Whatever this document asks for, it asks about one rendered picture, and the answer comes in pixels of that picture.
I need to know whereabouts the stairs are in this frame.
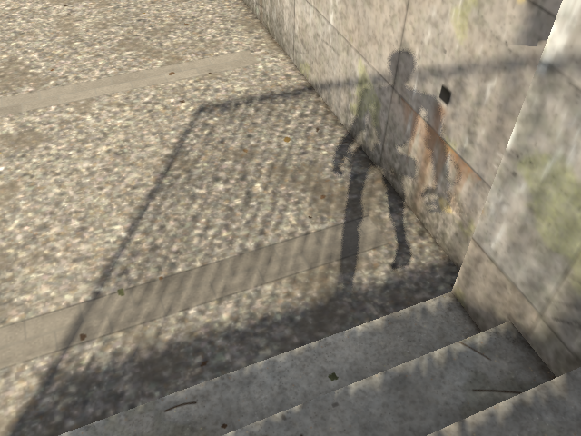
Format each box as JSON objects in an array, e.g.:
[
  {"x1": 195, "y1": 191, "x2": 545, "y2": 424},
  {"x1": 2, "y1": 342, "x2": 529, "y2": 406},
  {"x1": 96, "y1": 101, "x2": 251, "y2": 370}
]
[{"x1": 58, "y1": 292, "x2": 581, "y2": 436}]

